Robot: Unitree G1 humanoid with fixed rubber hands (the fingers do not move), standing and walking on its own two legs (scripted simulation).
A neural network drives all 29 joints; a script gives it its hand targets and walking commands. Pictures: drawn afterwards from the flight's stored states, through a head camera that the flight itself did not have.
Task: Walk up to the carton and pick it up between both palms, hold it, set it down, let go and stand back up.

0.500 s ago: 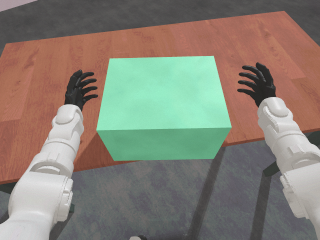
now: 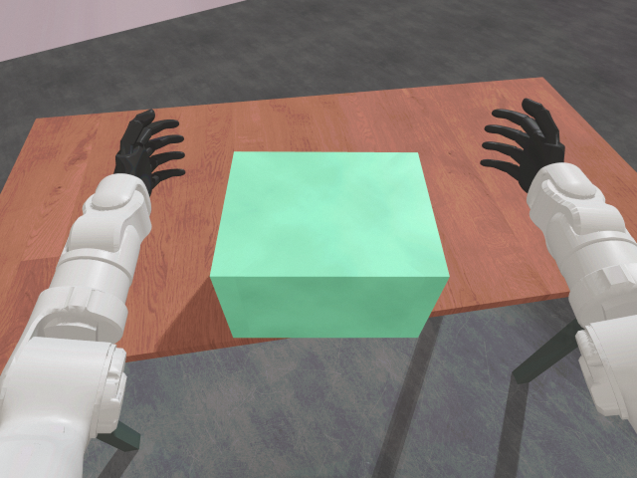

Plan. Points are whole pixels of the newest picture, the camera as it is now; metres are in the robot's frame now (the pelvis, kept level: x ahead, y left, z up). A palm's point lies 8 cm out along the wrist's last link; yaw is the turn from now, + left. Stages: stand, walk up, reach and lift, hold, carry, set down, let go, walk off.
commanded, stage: set down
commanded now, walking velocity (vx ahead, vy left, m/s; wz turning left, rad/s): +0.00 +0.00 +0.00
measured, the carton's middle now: (325, 244) +0.45 +0.03 +0.00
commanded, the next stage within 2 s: none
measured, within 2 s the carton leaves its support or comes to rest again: neither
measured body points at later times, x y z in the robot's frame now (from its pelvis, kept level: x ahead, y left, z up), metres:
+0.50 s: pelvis +0.02 +0.01 +0.01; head +0.05 +0.02 +0.46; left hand +0.36 +0.27 +0.09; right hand +0.38 -0.23 +0.09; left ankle +0.04 +0.14 -0.74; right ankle +0.01 -0.10 -0.74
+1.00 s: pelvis +0.02 +0.01 +0.01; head +0.02 +0.02 +0.46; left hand +0.30 +0.26 +0.06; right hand +0.29 -0.23 +0.07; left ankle +0.04 +0.14 -0.74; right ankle +0.01 -0.10 -0.74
